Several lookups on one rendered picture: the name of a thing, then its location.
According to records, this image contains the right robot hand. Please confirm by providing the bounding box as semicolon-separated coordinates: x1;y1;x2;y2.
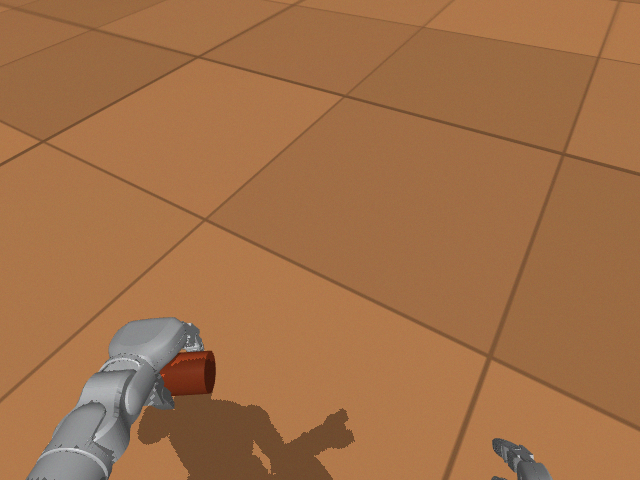
491;438;553;480

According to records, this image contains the left robot arm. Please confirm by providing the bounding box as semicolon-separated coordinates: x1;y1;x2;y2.
26;354;156;480

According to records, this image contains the left robot hand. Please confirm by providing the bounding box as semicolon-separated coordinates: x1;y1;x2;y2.
108;317;204;410

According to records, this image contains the can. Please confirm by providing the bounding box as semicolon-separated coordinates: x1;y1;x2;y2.
159;351;216;396

